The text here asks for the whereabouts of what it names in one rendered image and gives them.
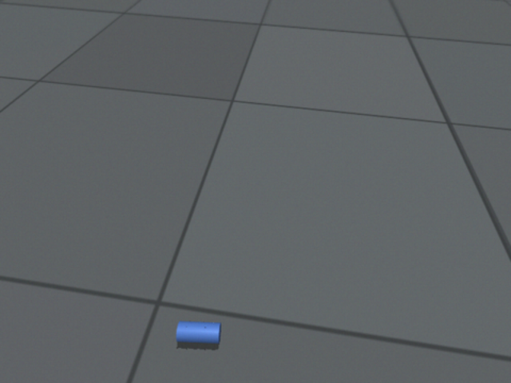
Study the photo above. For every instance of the can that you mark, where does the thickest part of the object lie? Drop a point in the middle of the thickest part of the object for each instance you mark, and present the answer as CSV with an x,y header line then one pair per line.
x,y
202,332

